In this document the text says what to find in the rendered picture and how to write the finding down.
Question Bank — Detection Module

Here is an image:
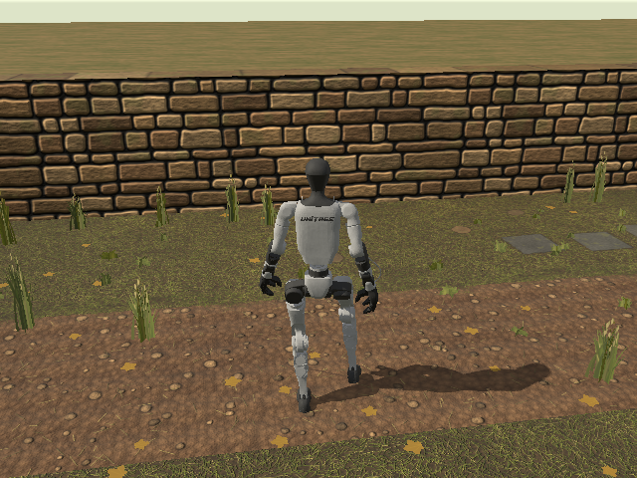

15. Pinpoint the right robot forearm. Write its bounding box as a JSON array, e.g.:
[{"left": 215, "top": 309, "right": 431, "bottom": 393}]
[{"left": 354, "top": 242, "right": 376, "bottom": 291}]

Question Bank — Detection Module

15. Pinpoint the robot left upper arm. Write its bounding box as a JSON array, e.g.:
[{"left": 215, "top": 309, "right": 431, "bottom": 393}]
[{"left": 270, "top": 201, "right": 298, "bottom": 255}]

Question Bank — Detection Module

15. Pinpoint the right robot shin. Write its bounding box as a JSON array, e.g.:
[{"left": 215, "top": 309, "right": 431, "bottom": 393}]
[{"left": 342, "top": 307, "right": 357, "bottom": 370}]

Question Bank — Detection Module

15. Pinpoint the robot right upper arm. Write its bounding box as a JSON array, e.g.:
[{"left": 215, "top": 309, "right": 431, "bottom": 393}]
[{"left": 338, "top": 201, "right": 364, "bottom": 258}]

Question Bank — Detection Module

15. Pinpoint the left robot forearm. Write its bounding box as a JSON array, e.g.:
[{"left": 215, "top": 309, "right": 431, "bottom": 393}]
[{"left": 262, "top": 239, "right": 281, "bottom": 279}]

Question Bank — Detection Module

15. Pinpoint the left robot hand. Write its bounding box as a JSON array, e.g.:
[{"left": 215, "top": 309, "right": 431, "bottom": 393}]
[{"left": 259, "top": 274, "right": 282, "bottom": 296}]

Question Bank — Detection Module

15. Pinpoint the right robot foot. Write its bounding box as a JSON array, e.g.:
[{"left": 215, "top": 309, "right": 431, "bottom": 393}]
[{"left": 347, "top": 364, "right": 361, "bottom": 383}]

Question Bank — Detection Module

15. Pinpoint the right robot hand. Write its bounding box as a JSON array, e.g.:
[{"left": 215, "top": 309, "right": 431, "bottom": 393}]
[{"left": 355, "top": 287, "right": 378, "bottom": 314}]

